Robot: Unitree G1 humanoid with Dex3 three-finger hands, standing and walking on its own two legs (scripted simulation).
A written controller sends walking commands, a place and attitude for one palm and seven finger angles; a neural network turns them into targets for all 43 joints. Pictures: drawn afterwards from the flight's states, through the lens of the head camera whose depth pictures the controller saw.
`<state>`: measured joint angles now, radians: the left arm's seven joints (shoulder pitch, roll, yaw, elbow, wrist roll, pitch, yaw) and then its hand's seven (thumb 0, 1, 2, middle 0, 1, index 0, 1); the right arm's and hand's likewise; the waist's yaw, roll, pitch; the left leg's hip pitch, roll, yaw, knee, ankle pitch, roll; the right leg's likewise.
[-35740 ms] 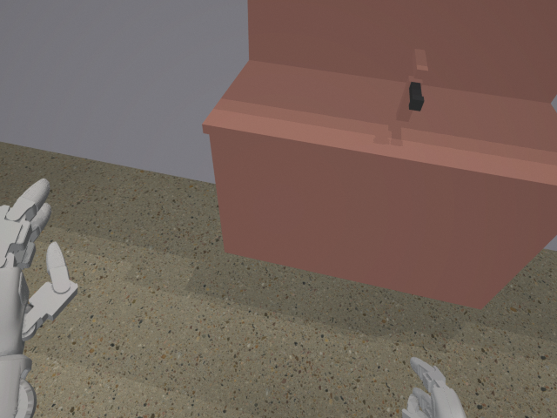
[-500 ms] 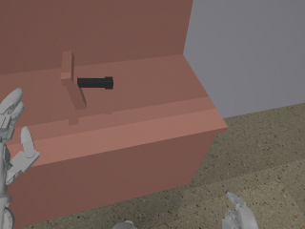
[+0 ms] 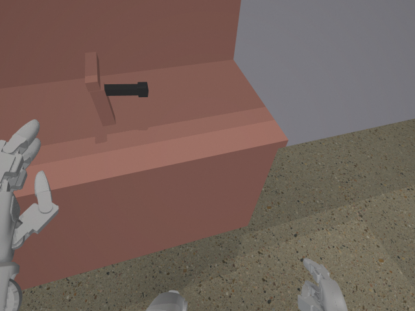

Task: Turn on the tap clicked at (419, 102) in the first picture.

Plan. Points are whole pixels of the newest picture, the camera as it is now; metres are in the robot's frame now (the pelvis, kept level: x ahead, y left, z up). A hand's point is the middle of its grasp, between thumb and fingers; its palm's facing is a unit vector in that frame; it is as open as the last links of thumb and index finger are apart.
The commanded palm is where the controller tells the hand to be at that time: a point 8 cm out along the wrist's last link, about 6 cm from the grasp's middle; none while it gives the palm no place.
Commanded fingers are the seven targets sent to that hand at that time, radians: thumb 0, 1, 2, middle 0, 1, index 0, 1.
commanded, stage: stop stepping back and stand still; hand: left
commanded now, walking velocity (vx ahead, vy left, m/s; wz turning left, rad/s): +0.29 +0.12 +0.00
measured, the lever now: (142, 89) +0.62 +0.22 +0.06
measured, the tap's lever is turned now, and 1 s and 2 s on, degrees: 78 78 78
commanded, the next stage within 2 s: stand and check the lever's angle in 1.82 s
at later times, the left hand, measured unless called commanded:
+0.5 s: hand (3, 306) +0.10 +0.23 +0.16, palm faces +0.44 -0.83 -0.34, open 7.4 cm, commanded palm +0.05 +0.27 +0.18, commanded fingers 0.00 0.90 0.90 -0.20 -0.30 -0.20 -0.30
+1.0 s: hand out of the picture +0.07 +0.22 +0.17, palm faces +0.47 -0.81 -0.35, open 7.4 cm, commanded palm +0.02 +0.26 +0.18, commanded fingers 0.00 0.90 0.90 -0.20 -0.30 -0.20 -0.30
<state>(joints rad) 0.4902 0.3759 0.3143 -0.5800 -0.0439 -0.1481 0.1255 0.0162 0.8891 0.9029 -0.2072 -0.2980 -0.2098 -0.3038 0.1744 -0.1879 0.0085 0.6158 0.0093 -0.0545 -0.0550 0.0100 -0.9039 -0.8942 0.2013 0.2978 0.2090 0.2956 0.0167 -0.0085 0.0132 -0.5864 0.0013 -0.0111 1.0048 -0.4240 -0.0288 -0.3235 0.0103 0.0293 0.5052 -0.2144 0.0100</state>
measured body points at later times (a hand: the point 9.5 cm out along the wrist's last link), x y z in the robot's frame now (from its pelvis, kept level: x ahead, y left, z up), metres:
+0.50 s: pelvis -0.10 -0.02 -0.01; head -0.12 -0.02 +0.44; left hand +0.07 +0.27 +0.18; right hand +0.05 -0.24 -0.11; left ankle -0.11 +0.11 -0.68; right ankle -0.02 -0.09 -0.73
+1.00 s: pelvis -0.11 -0.03 +0.00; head -0.13 -0.03 +0.45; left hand +0.04 +0.26 +0.18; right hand +0.06 -0.27 -0.09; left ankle -0.10 +0.10 -0.73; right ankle -0.05 -0.12 -0.73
